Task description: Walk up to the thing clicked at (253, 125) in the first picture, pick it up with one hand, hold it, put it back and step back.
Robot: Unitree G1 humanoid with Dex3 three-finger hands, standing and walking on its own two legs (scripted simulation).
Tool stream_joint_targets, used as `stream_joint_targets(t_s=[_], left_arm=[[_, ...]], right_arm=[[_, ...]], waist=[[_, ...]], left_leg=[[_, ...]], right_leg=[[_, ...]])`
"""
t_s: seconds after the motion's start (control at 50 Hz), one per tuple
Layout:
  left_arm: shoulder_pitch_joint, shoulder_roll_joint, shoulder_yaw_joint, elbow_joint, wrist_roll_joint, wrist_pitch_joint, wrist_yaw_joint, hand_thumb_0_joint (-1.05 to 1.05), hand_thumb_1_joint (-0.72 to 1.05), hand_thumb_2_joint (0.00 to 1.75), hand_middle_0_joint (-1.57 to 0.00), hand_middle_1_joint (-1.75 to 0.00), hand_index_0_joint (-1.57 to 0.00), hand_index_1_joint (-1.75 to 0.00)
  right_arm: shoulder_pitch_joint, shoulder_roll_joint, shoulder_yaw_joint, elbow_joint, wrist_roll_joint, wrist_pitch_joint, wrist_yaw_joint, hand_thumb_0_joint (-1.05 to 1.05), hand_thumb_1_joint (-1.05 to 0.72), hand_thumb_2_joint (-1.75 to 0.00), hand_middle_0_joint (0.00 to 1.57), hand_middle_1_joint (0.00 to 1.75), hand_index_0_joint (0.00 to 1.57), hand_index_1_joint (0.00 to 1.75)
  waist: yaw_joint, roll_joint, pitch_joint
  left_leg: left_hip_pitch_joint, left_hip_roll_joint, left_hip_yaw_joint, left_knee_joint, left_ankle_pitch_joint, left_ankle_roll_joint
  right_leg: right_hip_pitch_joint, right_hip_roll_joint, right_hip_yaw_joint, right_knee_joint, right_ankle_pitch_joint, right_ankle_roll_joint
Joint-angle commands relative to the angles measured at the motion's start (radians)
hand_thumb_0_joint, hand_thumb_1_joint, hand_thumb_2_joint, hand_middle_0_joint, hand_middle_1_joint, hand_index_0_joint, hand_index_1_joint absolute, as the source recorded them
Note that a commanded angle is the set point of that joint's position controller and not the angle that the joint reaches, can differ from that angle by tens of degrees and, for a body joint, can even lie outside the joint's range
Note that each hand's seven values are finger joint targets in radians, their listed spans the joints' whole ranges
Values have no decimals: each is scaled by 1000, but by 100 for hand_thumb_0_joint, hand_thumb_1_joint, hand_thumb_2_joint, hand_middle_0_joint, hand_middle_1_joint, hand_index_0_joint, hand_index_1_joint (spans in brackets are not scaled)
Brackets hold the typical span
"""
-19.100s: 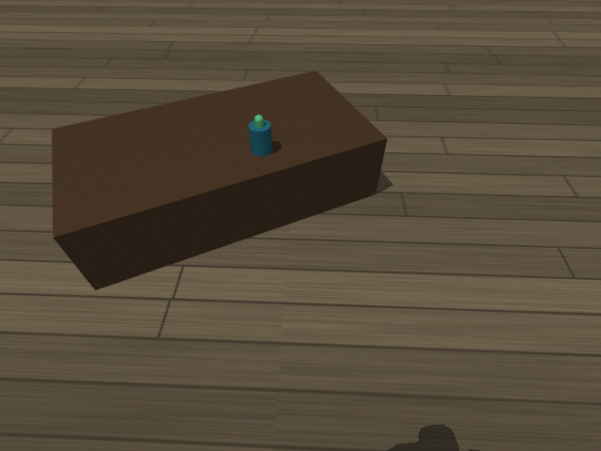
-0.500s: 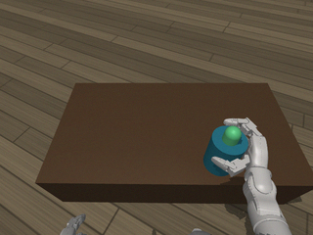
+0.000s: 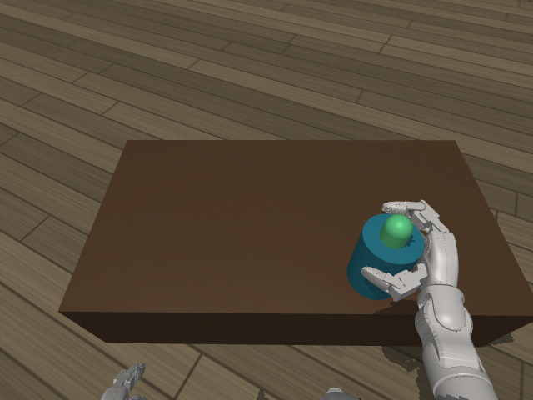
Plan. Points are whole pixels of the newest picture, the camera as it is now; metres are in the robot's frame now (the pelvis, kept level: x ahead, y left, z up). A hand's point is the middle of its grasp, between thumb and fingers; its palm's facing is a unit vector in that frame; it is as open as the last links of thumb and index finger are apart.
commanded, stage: crouch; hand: right
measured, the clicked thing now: (385, 251) +0.33 -0.16 +0.03
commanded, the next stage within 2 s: lower in 1.42 s
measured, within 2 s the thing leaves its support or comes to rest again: rests again in 2.00 s
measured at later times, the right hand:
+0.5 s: hand (375, 252) +0.38 -0.18 -0.07, palm faces +0.17 +0.98 -0.03, open 11.8 cm
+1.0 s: hand (360, 251) +0.44 -0.19 -0.19, palm faces +0.20 +0.98 -0.03, open 11.8 cm
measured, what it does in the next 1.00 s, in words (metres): lowers itself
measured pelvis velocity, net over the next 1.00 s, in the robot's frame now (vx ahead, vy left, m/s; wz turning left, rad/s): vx -0.04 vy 0.00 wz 0.06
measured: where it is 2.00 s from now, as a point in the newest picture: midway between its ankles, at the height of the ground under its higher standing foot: outside the picture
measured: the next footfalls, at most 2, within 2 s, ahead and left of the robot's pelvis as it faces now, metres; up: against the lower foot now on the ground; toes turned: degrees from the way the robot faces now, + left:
none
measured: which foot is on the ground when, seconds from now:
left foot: down 0.00-1.00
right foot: down 0.00-1.00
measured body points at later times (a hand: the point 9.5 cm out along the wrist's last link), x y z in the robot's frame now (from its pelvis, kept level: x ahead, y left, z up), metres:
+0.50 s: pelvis -0.02 +0.00 -0.07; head +0.10 -0.01 +0.36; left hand +0.09 +0.27 -0.19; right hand +0.37 -0.24 -0.07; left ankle -0.01 +0.13 -0.70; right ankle +0.04 -0.14 -0.70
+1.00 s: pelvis -0.04 +0.00 -0.18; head +0.14 -0.02 +0.23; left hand +0.01 +0.27 -0.30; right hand +0.43 -0.24 -0.18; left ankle -0.01 +0.13 -0.70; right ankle +0.04 -0.14 -0.70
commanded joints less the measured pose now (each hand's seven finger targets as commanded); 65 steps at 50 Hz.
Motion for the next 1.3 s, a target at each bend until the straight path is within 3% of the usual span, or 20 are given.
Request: stream_joint_targets(t_s=[0.0, 0.12, 0.22, 0.24, 0.4, 0.46, 0.54, 0.62, 0.64, 0.74, 0.8, 0.84, 0.88, 1.08, 1.1, 1.12, 1.16, 1.18, 1.22, 1.28], left_arm=[[-28, 137, 47, -123, -2, -40, 14, 0, 92, 91, -19, -31, -20, -30], [-27, 132, 44, -107, 4, -41, 13, 0, 91, 91, -19, -31, -19, -30], [-23, 145, 57, -85, 15, -41, 7, 0, 91, 90, -19, -31, -20, -30], [-20, 142, 56, -77, 20, -45, 3, 0, 91, 90, -19, -31, -20, -30], [22, 162, 63, -85, 45, -47, -25, 0, 90, 91, -20, -31, -20, -30], [56, 186, 67, -84, 49, -41, -30, 0, 90, 91, -19, -31, -19, -30], [65, 203, 67, -69, 54, -19, -37, 0, 90, 91, -19, -30, -19, -30], [74, 228, 81, -53, 52, -3, -48, 0, 90, 91, -20, -30, -20, -30], [69, 222, 71, -56, 56, 3, -51, 0, 90, 91, -20, -30, -20, -30], [85, 218, 70, -45, 58, 19, -60, 0, 90, 91, -20, -30, -20, -30], [90, 205, 56, -42, 62, 28, -64, 0, 90, 91, -20, -30, -20, -30], [89, 208, 64, -42, 62, 31, -66, 0, 90, 91, -19, -30, -20, -30], [91, 206, 57, -39, 65, 33, -69, 0, 90, 91, -19, -30, -19, -30], [87, 221, 49, -49, 66, 39, -72, 0, 90, 91, -19, -30, -20, -30], [94, 222, 51, -48, 72, 41, -71, 0, 89, 91, -19, -30, -19, -30], [86, 230, 52, -48, 68, 40, -73, 0, 90, 90, -19, -30, -20, -29], [90, 227, 51, -47, 68, 43, -72, 0, 90, 90, -19, -30, -20, -30], [87, 225, 50, -46, 68, 43, -71, 0, 90, 90, -19, -30, -20, -29], [94, 232, 51, -51, 69, 47, -71, 0, 89, 91, -19, -30, -19, -30], [97, 235, 52, -44, 70, 49, -72, 0, 91, 90, -19, -30, -20, -30]], right_arm=[[-435, -187, -98, -397, 24, -146, -5, 0, -14, -127, 129, 140, 132, 140], [-412, -123, -70, -236, 23, -152, 5, 0, -12, -130, 131, 145, 135, 145], [-521, -176, -131, -131, 19, -202, 22, 0, -9, -131, 130, 146, 134, 146], [-497, -121, -102, -46, 20, -212, 31, 0, -9, -130, 130, 145, 134, 145], [-729, -257, -194, 74, 6, -344, 72, 0, -2, -129, 125, 143, 130, 143], [-839, -339, -234, 62, 12, -376, 91, 0, 2, -129, 124, 143, 130, 143], [-923, -388, -268, 105, 9, -374, 102, 0, -1, -128, 124, 141, 129, 141], [-886, -346, -266, 201, 6, -353, 103, 0, -5, -127, 123, 139, 128, 139], [-944, -418, -293, 128, -1, -362, 97, 0, -5, -125, 122, 138, 127, 138], [-965, -412, -312, 213, -13, -341, 83, 0, -3, -126, 123, 139, 128, 139], [-1058, -514, -367, 136, -26, -351, 63, 0, -4, -129, 126, 142, 130, 142], [-1010, -438, -330, 233, -29, -335, 68, 0, -1, -129, 125, 142, 130, 142], [-1069, -502, -360, 197, -36, -343, 62, 0, 0, -129, 125, 143, 130, 143], [-1141, -516, -339, 261, -51, -310, 75, 0, 0, -130, 126, 144, 131, 144], [-1168, -569, -367, 209, -54, -313, 70, 0, -2, -131, 127, 145, 132, 145], [-1163, -513, -329, 253, -50, -304, 78, 0, -2, -131, 127, 145, 132, 145], [-1196, -569, -367, 205, -49, -302, 70, 0, -3, -131, 127, 145, 132, 145], [-1154, -514, -336, 269, -47, -290, 74, 0, -3, -132, 127, 145, 132, 145], [-1223, -596, -377, 175, -50, -294, 65, 0, -1, -130, 126, 144, 131, 144], [-1189, -558, -360, 228, -51, -279, 73, 0, -4, -132, 127, 145, 132, 145]], waist=[[-7, -57, -355], [20, 12, -290], [33, 5, -293], [42, 23, -287], [57, -53, -514], [58, -94, -714], [57, -148, -742], [76, -133, -758], [50, -175, -794], [88, -141, -800], [70, -160, -850], [105, -124, -791], [94, -146, -823], [119, -182, -833], [109, -207, -860], [120, -204, -848], [107, -220, -863], [120, -202, -848], [105, -214, -897], [116, -209, -881]], left_leg=[[40, -27, 8, -118, 296, 17], [-4, -23, -1, -101, 281, 9], [-121, -19, -16, -40, 205, 12], [-144, -21, -13, -13, 196, 10], [-438, -37, -10, 239, 128, 19], [-484, -40, -18, 321, 225, 13], [-603, -50, 2, 393, 187, 25], [-697, -56, 34, 453, 123, 39], [-701, -56, 26, 471, 125, 41], [-747, -59, 33, 517, 128, 40], [-750, -59, 24, 547, 133, 39], [-767, -60, 27, 548, 97, 37], [-781, -59, 20, 572, 94, 38], [-918, -62, 34, 649, 18, 47], [-900, -60, 27, 660, 31, 44], [-927, -59, 35, 667, 10, 47], [-935, -61, 35, 681, 5, 49], [-942, -61, 38, 685, 17, 47], [-941, -63, 33, 695, 28, 47], [-954, -61, 37, 717, 54, 43]], right_leg=[[263, 45, 6, -92, 216, -32], [183, 45, 3, -64, 178, -40], [73, 41, 11, 6, 104, -43], [41, 43, 14, 30, 97, -42], [-162, 34, 38, 276, 69, -40], [-160, 29, 41, 402, 194, -49], [-201, 22, 57, 457, 198, -45], [-238, 17, 87, 489, 162, -41], [-260, 20, 81, 510, 161, -41], [-339, 19, 87, 574, 142, -49], [-384, 20, 82, 616, 130, -53], [-461, 21, 82, 626, 59, -56], [-482, 21, 79, 650, 53, -56], [-530, 13, 98, 718, -9, -51], [-539, 12, 91, 735, -2, -52], [-538, 15, 96, 730, -19, -48], [-540, 14, 98, 737, -20, -48], [-541, 12, 100, 750, -7, -50], [-552, 11, 97, 772, 4, -53], [-562, 9, 99, 798, 29, -52]])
